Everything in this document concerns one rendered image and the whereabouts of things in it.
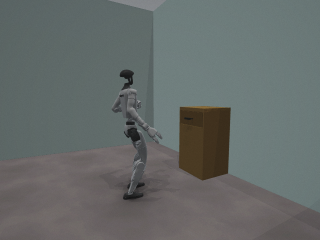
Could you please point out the left robot upper arm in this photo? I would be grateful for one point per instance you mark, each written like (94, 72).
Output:
(116, 104)

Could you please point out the cabinet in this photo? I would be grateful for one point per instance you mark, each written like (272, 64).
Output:
(204, 151)

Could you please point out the robot right hand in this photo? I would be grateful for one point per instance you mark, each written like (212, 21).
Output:
(152, 132)

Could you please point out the robot left foot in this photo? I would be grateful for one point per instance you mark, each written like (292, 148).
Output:
(140, 184)

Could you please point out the robot left thigh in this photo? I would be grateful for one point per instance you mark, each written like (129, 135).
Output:
(136, 156)

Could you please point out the right robot upper arm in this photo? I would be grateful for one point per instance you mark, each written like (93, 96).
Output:
(131, 99)

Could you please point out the drawer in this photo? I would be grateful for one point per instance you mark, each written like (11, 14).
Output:
(196, 118)

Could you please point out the robot right forearm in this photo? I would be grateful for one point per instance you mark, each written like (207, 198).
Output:
(138, 120)

